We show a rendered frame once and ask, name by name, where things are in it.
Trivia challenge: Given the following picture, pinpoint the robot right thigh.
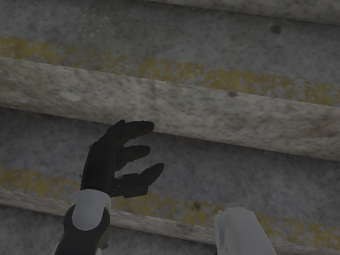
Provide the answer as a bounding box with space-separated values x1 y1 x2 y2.
214 207 277 255

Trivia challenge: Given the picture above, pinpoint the robot left hand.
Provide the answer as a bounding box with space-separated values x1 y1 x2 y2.
80 120 165 198

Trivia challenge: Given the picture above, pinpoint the left robot forearm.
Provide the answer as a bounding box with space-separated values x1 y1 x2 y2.
50 189 111 255

